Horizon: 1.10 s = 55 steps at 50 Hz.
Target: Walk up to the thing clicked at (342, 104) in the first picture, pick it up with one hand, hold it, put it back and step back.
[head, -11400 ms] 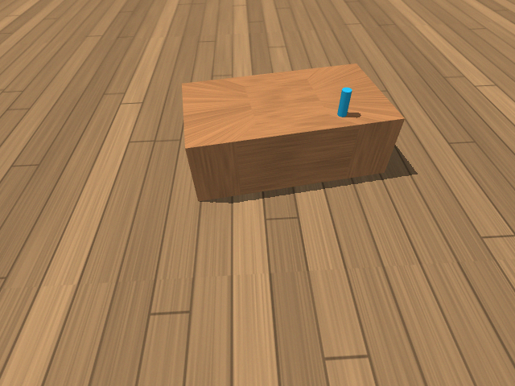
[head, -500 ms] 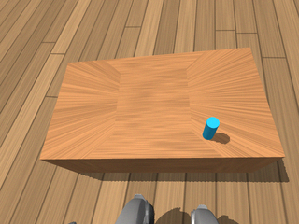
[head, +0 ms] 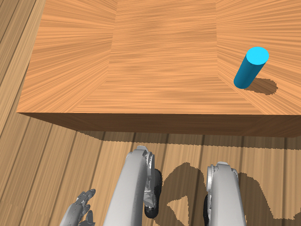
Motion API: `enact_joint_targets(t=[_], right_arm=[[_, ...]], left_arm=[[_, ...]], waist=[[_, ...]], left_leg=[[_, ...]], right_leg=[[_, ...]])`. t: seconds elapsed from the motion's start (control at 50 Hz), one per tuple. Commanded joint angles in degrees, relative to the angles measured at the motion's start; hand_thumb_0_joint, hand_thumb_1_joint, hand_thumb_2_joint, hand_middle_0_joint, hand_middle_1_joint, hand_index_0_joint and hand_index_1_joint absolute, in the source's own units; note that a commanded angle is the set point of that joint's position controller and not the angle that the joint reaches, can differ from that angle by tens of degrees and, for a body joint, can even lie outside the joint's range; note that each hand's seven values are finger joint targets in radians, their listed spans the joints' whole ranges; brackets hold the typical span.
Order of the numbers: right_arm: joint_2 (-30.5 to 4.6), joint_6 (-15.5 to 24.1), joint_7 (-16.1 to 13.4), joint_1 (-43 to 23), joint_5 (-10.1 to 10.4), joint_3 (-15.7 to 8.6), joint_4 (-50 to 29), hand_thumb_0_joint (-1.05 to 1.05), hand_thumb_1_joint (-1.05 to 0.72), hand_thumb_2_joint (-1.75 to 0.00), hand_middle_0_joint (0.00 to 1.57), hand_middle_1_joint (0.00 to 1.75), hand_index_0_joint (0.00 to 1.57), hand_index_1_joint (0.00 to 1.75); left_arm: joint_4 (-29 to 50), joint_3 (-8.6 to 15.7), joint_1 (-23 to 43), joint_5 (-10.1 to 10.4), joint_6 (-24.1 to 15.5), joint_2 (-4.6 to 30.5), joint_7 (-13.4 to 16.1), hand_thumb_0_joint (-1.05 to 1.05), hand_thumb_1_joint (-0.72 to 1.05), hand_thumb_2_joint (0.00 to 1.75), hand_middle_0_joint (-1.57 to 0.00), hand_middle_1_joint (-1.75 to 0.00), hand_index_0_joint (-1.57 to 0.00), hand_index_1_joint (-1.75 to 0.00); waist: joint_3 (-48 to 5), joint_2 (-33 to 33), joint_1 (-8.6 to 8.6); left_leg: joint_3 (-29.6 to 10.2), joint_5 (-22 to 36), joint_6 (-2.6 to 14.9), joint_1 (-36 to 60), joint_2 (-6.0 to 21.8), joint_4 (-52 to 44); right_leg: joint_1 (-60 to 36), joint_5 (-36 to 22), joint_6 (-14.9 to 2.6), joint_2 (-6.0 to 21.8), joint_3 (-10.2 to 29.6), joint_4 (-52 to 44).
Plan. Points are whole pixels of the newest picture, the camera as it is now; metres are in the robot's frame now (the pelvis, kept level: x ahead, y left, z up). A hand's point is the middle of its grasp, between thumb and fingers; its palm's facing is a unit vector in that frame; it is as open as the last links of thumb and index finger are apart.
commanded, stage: approach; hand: right
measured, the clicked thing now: (248, 70) +0.52 -0.16 -0.07
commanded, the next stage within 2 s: close in in 0.04 s
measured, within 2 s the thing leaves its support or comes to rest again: neither
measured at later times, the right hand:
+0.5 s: hand (273, 80) +0.50 -0.22 -0.08, palm faces +0.00 +1.00 -0.04, open 17.5 cm
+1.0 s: hand (254, 78) +0.50 -0.18 -0.08, palm faces +0.03 +1.00 -0.01, open 17.7 cm
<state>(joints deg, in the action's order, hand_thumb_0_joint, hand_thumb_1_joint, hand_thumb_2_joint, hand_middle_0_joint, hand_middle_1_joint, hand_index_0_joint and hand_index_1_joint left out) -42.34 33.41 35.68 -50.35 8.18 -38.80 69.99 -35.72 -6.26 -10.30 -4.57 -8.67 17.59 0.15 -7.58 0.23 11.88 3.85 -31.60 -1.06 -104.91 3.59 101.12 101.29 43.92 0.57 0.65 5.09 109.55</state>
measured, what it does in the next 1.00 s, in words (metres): lowers itself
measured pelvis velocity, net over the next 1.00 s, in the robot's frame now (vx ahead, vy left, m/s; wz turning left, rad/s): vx -0.02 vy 0.00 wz -0.06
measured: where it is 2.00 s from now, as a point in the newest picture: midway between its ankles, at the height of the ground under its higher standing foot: (180, 215)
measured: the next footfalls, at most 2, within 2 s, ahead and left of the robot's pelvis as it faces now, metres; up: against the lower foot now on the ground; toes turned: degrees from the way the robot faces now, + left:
none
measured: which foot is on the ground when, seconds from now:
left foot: down 0.00-1.00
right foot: down 0.00-1.00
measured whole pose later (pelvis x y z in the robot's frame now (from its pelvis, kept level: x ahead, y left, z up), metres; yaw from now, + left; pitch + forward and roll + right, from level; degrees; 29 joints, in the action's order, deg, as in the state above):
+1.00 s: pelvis -0.02 +0.00 -0.08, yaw -3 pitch +37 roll +3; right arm -22.7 27.2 9.4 -53.6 1.7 -21.5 56.5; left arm -36.5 -1.2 -12.0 -4.6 -1.1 18.0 -2.9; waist -7.8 -1.5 10.5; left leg 0.3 -31.4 -1.5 -121.5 6.2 115.9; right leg 117.2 43.0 0.0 -2.7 2.8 123.2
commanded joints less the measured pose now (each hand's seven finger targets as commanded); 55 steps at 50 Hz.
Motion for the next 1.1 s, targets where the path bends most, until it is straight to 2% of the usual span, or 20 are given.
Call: enact_joint_targets(t=[0.0, 0.04, 0.06, 0.1, 0.14, 0.16, 0.2, 0.24, 0.28, 0.3, 0.34, 0.36, 0.4, 0.42, 0.44, 0.48, 0.54, 0.62, 0.88, 1.08], right_arm=[[-18.0, 1.5, -2.0, -21.3, -0.5, 0.4, -11.5, 0.00, 0.52, -0.05, 0.07, 0.04, 0.06, 0.04], [-24.2, 0.9, -4.4, -25.1, -2.6, -2.5, -17.0, 0.00, 0.50, -0.05, 0.07, 0.04, 0.06, 0.04], [-16.4, -0.2, -4.7, -24.7, -2.8, 3.2, -13.4, 0.00, 0.51, -0.05, 0.06, 0.04, 0.06, 0.04], [-10.0, -0.8, -5.7, -22.2, -2.7, 6.1, -7.6, 0.00, 0.48, -0.05, 0.07, 0.04, 0.06, 0.04], [-19.5, 0.6, -8.0, -27.7, -3.9, 1.8, -16.4, 0.00, 0.50, -0.05, 0.08, 0.04, 0.07, 0.04], [-19.8, 0.6, -8.8, -28.3, -4.2, 1.8, -18.7, 0.00, 0.51, -0.05, 0.07, 0.04, 0.07, 0.04], [-8.9, -0.2, -9.7, -25.2, -3.9, 7.2, -10.7, 0.00, 0.50, -0.06, 0.07, 0.04, 0.06, 0.04], [-5.2, 0.1, -11.3, -26.9, -3.7, 9.8, -9.8, 0.00, 0.50, -0.06, 0.07, 0.04, 0.06, 0.04], [-16.5, 1.1, -14.2, -35.9, -5.5, 5.5, -25.1, 0.00, 0.53, -0.07, 0.05, 0.05, 0.05, 0.05], [-13.4, 0.1, -15.1, -33.7, -6.6, 7.8, -21.2, 0.00, 0.54, -0.06, 0.05, 0.04, 0.05, 0.04], [2.6, -2.4, -15.8, -29.8, -6.0, 16.2, -10.3, 0.00, 0.56, -0.05, 0.05, 0.04, 0.05, 0.04], [3.3, -2.6, -16.4, -31.7, -5.5, 16.6, -12.3, 0.00, 0.56, -0.06, 0.05, 0.04, 0.05, 0.04], [-9.4, -1.9, -18.9, -40.0, -6.5, 11.6, -28.0, 0.00, 0.56, -0.06, 0.05, 0.05, 0.05, 0.05], [-8.8, -3.2, -19.8, -36.9, -7.1, 12.1, -24.3, 0.00, 0.59, -0.05, 0.05, 0.04, 0.04, 0.04], [-2.1, -4.5, -20.0, -35.1, -7.2, 16.5, -20.7, 0.00, 0.59, -0.04, 0.04, 0.04, 0.04, 0.04], [5.1, -6.1, -20.6, -29.9, -5.9, 18.2, -13.7, 0.00, 0.60, -0.04, 0.05, 0.04, 0.05, 0.04], [-2.3, -5.7, -22.6, -30.5, -6.1, 13.7, -18.9, 0.00, 0.59, -0.04, 0.05, 0.04, 0.05, 0.04], [0.2, -4.1, -23.8, -27.2, -5.1, 11.9, -17.9, 0.00, 0.61, -0.04, 0.05, 0.05, 0.05, 0.05], [8.0, -1.6, -26.0, -28.1, -5.8, 16.5, -27.7, 0.00, 0.61, -0.04, 0.03, 0.05, 0.03, 0.05], [10.2, -1.6, -27.0, -26.3, -6.1, 17.0, -22.8, 0.00, 0.55, 0.00, 0.18, 0.08, 0.18, 0.09]], left_arm=[[-0.1, 5.2, -13.1, -0.1, -0.2, 13.6, -0.3, 0.00, 0.91, 0.90, -0.19, -0.29, -0.19, -0.29], [-0.3, 5.5, -14.4, -0.5, 0.6, 14.2, -0.6, 0.00, 0.92, 0.89, -0.19, -0.29, -0.19, -0.29], [-0.3, 5.8, -13.1, -0.6, 0.8, 14.5, -0.9, 0.00, 0.91, 0.89, -0.19, -0.30, -0.19, -0.29], [-1.2, 5.2, -12.1, -0.7, 0.9, 13.2, -1.4, 0.00, 0.92, 0.90, -0.19, -0.30, -0.20, -0.29], [-0.9, 5.1, -12.4, -0.7, 1.6, 14.3, -1.5, 0.00, 0.89, 0.90, -0.20, -0.30, -0.21, -0.30], [-0.4, 5.5, -12.7, -0.8, 1.9, 15.1, -1.6, 0.00, 0.90, 0.89, -0.20, -0.30, -0.21, -0.29], [-0.7, 5.4, -11.8, -1.1, 2.2, 14.4, -2.3, 0.00, 0.90, 0.89, -0.20, -0.30, -0.21, -0.29], [-0.5, 4.9, -10.9, -0.9, 2.1, 14.1, -2.3, 0.00, 0.91, 0.89, -0.20, -0.30, -0.21, -0.29], [0.3, 6.3, -12.1, -0.9, 2.6, 16.9, -2.0, 0.00, 0.91, 0.89, -0.20, -0.30, -0.22, -0.29], [0.6, 6.0, -12.2, -1.0, 2.9, 16.3, -2.3, 0.00, 0.91, 0.88, -0.20, -0.30, -0.22, -0.29], [-0.8, 6.3, -11.8, -0.9, 3.1, 14.7, -2.6, 0.00, 0.92, 0.88, -0.20, -0.30, -0.21, -0.28], [-0.7, 6.5, -11.9, -0.7, 2.9, 14.3, -2.4, 0.00, 0.92, 0.89, -0.20, -0.30, -0.21, -0.28], [-0.1, 8.0, -14.6, -0.4, 3.3, 16.9, -1.8, 0.00, 0.92, 0.89, -0.20, -0.30, -0.21, -0.29], [-0.2, 7.9, -14.8, -0.2, 3.7, 16.7, -1.8, 0.00, 0.93, 0.88, -0.20, -0.30, -0.21, -0.28], [-0.4, 8.2, -14.5, 0.0, 3.9, 15.9, -1.9, 0.00, 0.93, 0.88, -0.19, -0.29, -0.21, -0.28], [-1.4, 8.0, -14.4, 0.3, 3.7, 15.2, -1.9, 0.00, 0.93, 0.88, -0.20, -0.30, -0.21, -0.29], [-0.2, 7.9, -15.2, 1.0, 4.1, 14.8, -1.7, 0.00, 0.91, 0.89, -0.20, -0.30, -0.21, -0.29], [0.4, 7.6, -14.5, 0.9, 4.8, 13.2, -2.2, 0.00, 0.91, 0.89, -0.20, -0.30, -0.21, -0.29], [0.3, 10.1, -15.4, 0.2, 6.8, 12.9, -2.4, 0.00, 0.90, 0.90, -0.20, -0.30, -0.20, -0.30], [0.3, 10.2, -13.6, 0.4, 7.7, 12.1, -2.8, 0.00, 0.88, 0.92, -0.20, -0.31, -0.20, -0.32]], waist=[[-45.2, -17.7, -0.42], [-49.0, -20.0, -1.50], [-47.1, -19.3, 0.57], [-37.3, -14.8, 2.15], [-39.6, -16.9, 0.47], [-42.6, -17.9, 0.20], [-36.3, -15.0, 2.58], [-31.8, -14.1, 3.04], [-42.1, -21.9, 0.20], [-43.7, -21.2, 0.64], [-32.6, -17.4, 4.20], [-31.0, -15.2, 4.50], [-41.5, -19.8, 1.30], [-43.5, -19.2, 0.60], [-40.8, -17.7, 1.76], [-32.0, -13.5, 3.37], [-36.2, -12.9, 0.36], [-33.2, -9.1, 0.09], [-45.2, -12.3, 0.73], [-39.3, -7.6, 0.45]], left_leg=[[-1.5, 18.8, 3.16, 25.6, -1.6, -2.1], [-1.4, 18.4, 3.26, 24.2, -1.4, -0.4], [-1.0, 15.7, 3.05, 22.2, -1.5, 0.0], [0.1, 11.2, 2.88, 15.6, -1.5, 1.8], [0.3, 9.0, 2.71, 13.6, -1.3, 3.3], [0.2, 8.8, 2.68, 14.4, -1.1, 4.0], [1.0, 4.6, 2.51, 10.4, -1.1, 5.0], [1.3, 0.4, 2.34, 6.6, -1.0, 5.4], [0.6, 1.3, 2.57, 7.2, -0.6, 7.2], [0.7, 1.6, 2.47, 7.7, -0.5, 7.4], [1.5, -1.5, 2.58, 1.7, -0.7, 7.7], [1.4, -2.8, 2.43, 1.6, -0.7, 6.9], [0.3, -1.4, 2.51, 6.6, -0.4, 6.8], [0.1, -0.3, 2.45, 9.0, -0.2, 6.2], [0.3, -1.4, 2.49, 7.4, -0.5, 6.2], [1.0, -1.9, 2.45, 4.1, -0.5, 6.0], [-0.1, 0.7, 2.52, 7.9, -0.3, 5.6], [-0.3, 4.1, 2.55, 9.7, -0.3, 6.1], [-1.3, 11.3, 2.85, 15.0, 0.6, 5.8], [-1.9, 9.9, 2.69, 14.1, 0.7, 5.1]], right_leg=[[-19.0, -29.7, -0.49, -0.1, -1.0, -9.2], [-20.4, -30.6, -0.39, -0.2, -1.4, -7.9], [-18.2, -27.0, -0.49, -0.4, -1.3, -7.0], [-9.0, -20.3, -0.76, -0.6, -0.7, -5.3], [-8.1, -17.2, -0.89, -0.8, -0.8, -4.2], [-9.2, -16.7, -0.80, -1.0, -1.1, -4.0], [-4.5, -10.9, -1.05, -1.2, -0.7, -3.4], [-0.5, -3.8, -1.32, -1.3, -0.2, -3.4], [-7.0, -3.1, -0.67, -1.6, 0.6, -5.1], [-8.0, -3.6, -0.55, -1.6, 0.3, -5.2], [-3.3, 1.5, -0.85, -1.6, 1.4, -5.7], [-0.2, 3.9, -1.34, -1.7, 1.4, -5.1], [-4.4, 2.2, -1.31, -2.2, 0.0, -5.4], [-5.9, 0.6, -1.30, -2.3, -0.9, -5.7], [-4.2, 1.9, -1.42, -2.3, -0.8, -5.9], [0.8, 2.7, -1.67, -2.4, 0.3, -6.0], [0.3, -2.2, -2.00, -2.8, -1.9, -4.6], [3.6, -8.1, -2.35, -3.1, -3.3, -3.1], [-6.4, -16.4, -1.52, -3.0, -4.1, -3.2], [-2.0, -15.0, -1.84, -3.2, -4.3, -3.3]])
